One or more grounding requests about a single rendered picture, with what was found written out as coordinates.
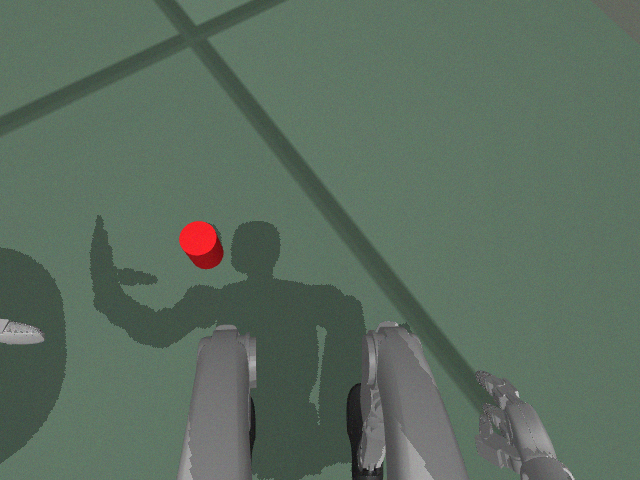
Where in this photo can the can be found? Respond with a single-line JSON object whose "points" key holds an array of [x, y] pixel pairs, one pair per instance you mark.
{"points": [[201, 243]]}

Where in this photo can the right robot foot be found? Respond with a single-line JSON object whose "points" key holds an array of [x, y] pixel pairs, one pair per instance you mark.
{"points": [[354, 430]]}

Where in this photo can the right robot arm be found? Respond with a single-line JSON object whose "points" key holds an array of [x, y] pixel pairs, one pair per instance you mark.
{"points": [[544, 468]]}

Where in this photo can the left robot hand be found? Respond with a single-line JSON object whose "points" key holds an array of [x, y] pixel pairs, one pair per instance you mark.
{"points": [[20, 333]]}

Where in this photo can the right robot hand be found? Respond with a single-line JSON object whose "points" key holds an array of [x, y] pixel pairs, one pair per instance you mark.
{"points": [[523, 435]]}

